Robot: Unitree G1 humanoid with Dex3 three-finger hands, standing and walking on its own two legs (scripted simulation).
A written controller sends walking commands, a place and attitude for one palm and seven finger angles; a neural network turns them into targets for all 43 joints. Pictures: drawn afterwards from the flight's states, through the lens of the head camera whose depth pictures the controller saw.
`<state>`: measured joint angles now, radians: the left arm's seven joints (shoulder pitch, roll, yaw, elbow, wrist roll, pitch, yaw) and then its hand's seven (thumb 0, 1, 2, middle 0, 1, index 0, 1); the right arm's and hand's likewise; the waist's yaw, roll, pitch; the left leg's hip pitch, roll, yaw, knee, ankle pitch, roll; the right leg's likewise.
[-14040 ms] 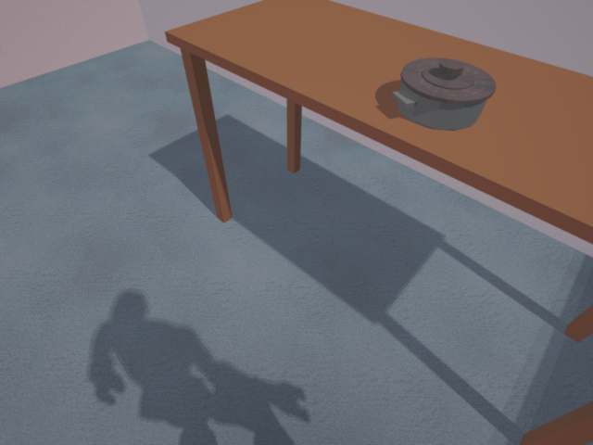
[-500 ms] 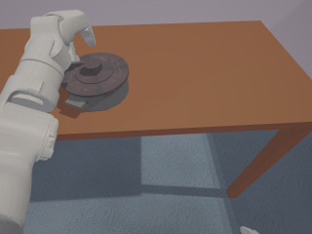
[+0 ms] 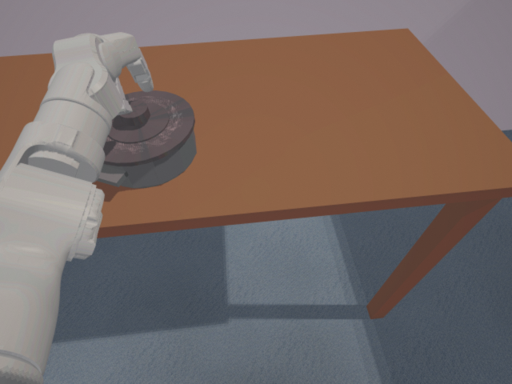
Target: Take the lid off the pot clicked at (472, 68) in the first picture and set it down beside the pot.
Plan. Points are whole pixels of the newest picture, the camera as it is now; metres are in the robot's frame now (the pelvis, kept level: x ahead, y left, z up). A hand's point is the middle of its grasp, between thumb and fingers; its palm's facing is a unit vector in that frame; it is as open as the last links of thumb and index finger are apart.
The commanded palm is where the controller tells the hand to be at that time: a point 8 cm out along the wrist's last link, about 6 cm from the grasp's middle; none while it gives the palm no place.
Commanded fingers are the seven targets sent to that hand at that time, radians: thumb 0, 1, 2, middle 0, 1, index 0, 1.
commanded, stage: lower the open fingers around the knob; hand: left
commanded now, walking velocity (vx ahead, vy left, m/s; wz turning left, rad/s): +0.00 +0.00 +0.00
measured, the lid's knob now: (134, 113) +0.53 +0.17 +0.15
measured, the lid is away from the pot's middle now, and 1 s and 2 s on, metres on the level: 0.00 0.00 0.00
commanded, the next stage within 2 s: close the fingers and squeeze the knob in 1.90 s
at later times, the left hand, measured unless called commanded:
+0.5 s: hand (124, 108) +0.50 +0.17 +0.18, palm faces -0.39 -0.10 -0.91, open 10.4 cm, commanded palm +0.50 +0.17 +0.23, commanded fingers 0.00 -0.42 1.68 -0.85 -0.08 -0.85 -0.08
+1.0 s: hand (132, 107) +0.50 +0.16 +0.18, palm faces -0.41 -0.08 -0.91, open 10.3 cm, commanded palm +0.51 +0.16 +0.23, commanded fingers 0.00 -0.42 1.68 -0.85 -0.08 -0.85 -0.08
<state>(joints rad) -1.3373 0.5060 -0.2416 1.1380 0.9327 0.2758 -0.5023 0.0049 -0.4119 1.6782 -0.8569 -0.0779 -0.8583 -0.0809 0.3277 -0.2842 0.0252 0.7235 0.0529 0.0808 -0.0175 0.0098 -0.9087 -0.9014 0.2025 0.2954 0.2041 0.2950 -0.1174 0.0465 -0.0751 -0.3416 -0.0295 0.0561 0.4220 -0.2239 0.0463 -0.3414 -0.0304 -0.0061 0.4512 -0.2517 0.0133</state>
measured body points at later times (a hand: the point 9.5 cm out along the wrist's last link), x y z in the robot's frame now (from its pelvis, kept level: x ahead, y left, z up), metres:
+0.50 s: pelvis +0.00 +0.00 +0.00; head +0.05 -0.01 +0.44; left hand +0.51 +0.18 +0.23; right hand +0.04 -0.27 -0.13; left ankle -0.01 +0.09 -0.74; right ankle -0.02 -0.13 -0.74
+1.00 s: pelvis +0.00 +0.00 -0.01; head +0.05 -0.01 +0.44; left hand +0.52 +0.16 +0.23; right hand +0.02 -0.27 -0.14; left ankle -0.01 +0.09 -0.74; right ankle -0.02 -0.13 -0.74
